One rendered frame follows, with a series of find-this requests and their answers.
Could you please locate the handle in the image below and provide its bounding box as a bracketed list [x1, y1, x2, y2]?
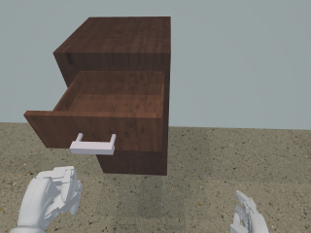
[69, 133, 117, 155]

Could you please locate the drawer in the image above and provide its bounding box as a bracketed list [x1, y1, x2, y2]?
[24, 71, 165, 151]

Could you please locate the left robot hand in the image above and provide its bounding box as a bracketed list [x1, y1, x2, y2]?
[17, 166, 83, 231]

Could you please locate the cabinet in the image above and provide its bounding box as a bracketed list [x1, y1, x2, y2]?
[53, 17, 171, 176]

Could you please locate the right robot hand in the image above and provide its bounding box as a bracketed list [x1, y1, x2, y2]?
[230, 189, 269, 233]

